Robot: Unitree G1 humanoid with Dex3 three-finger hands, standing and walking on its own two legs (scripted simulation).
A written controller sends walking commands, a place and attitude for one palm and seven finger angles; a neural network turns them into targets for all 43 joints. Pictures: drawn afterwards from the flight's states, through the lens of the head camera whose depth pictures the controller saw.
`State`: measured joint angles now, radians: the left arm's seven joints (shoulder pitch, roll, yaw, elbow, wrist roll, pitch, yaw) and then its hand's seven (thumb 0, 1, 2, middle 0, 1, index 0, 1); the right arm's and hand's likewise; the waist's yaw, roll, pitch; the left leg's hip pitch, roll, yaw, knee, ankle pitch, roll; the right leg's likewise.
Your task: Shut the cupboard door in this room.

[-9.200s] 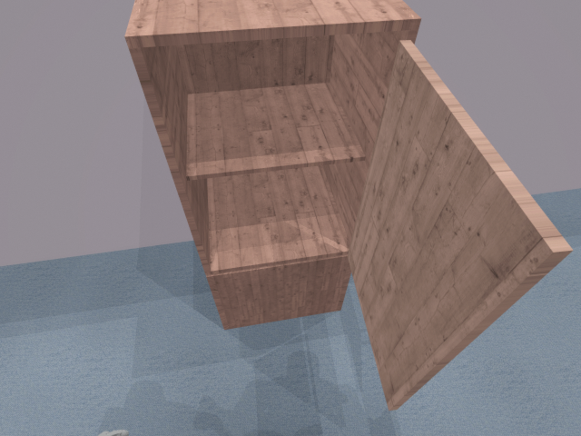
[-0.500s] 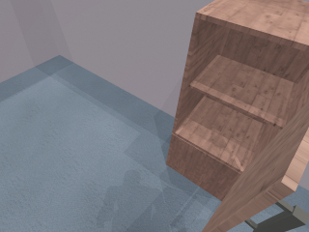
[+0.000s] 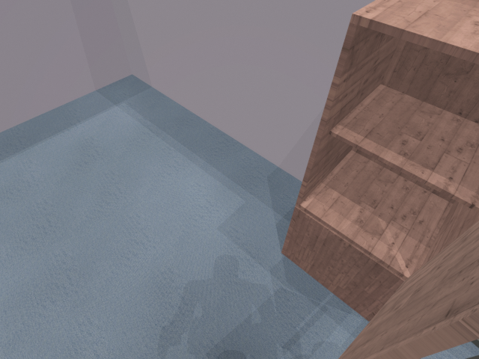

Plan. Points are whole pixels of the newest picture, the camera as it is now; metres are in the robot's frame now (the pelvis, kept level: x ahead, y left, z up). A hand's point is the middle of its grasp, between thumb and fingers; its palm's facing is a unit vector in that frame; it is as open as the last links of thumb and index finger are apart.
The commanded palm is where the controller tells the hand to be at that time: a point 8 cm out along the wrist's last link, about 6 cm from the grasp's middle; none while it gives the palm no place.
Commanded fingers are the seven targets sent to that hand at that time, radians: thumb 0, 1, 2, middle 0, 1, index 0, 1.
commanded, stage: stand and wait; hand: left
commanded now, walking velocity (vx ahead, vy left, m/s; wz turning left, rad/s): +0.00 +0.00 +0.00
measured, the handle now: (450, 358) +0.14 -0.24 +0.07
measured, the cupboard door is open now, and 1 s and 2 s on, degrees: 81 82 81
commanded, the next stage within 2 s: turn or walk to find it in 0.12 s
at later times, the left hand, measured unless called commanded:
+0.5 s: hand out of the picture +0.01 +0.18 -0.18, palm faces +0.21 -0.95 -0.22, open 7.4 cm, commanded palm none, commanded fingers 0.00 0.90 0.90 -0.20 -0.30 -0.20 -0.30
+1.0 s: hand out of the picture -0.02 +0.15 -0.14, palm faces +0.33 -0.90 -0.28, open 7.4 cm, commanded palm none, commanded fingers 0.00 0.90 0.90 -0.20 -0.30 -0.20 -0.30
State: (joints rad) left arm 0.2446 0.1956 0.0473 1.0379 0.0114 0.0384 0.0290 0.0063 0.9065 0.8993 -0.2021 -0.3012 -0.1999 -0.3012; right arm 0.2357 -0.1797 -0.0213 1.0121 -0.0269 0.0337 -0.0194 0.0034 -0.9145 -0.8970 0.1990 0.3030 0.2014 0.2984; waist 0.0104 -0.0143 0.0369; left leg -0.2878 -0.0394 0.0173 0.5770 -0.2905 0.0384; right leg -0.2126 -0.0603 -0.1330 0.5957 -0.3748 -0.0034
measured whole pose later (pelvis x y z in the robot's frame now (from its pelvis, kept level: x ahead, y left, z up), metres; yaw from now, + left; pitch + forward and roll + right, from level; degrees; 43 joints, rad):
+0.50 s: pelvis +0.00 -0.01 +0.00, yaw +10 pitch +0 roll +1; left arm 0.21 0.19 0.05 1.00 0.01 0.03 0.02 0.01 0.91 0.90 -0.20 -0.30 -0.20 -0.30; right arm 0.21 -0.21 -0.05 0.98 -0.03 0.03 -0.01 0.00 -0.91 -0.90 0.20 0.30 0.20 0.30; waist 0.00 -0.03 0.09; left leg -0.31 0.00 0.06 0.60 -0.29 0.01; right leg -0.26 -0.08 -0.13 0.79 -0.50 0.02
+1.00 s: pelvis -0.01 -0.05 +0.01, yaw +19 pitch +0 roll +3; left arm 0.23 0.14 0.03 0.94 0.03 0.01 0.02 0.01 0.91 0.90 -0.21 -0.30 -0.20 -0.30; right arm 0.20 -0.25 -0.07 0.97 -0.02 0.06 0.00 0.00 -0.92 -0.90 0.20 0.30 0.20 0.30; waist -0.01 0.05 0.07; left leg -0.39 0.01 -0.01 0.90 -0.43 -0.05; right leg -0.23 -0.07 -0.04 0.51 -0.28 -0.01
